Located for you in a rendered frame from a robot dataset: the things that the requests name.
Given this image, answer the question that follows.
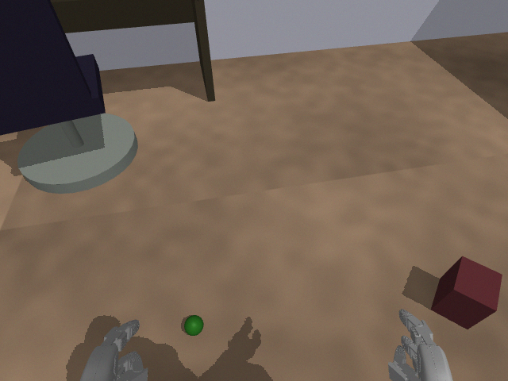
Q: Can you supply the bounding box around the right robot hand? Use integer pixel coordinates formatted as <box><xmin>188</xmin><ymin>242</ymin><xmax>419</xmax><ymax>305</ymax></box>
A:
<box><xmin>388</xmin><ymin>309</ymin><xmax>453</xmax><ymax>381</ymax></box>

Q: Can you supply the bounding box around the office chair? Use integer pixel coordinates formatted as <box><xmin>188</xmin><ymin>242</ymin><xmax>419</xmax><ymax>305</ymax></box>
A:
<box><xmin>0</xmin><ymin>0</ymin><xmax>138</xmax><ymax>194</ymax></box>

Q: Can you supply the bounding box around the left robot hand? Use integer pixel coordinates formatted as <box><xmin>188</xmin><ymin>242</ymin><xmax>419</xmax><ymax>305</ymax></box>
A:
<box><xmin>80</xmin><ymin>320</ymin><xmax>148</xmax><ymax>381</ymax></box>

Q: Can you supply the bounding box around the desk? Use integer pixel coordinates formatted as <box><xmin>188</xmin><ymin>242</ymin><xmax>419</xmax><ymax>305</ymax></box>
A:
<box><xmin>50</xmin><ymin>0</ymin><xmax>215</xmax><ymax>102</ymax></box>

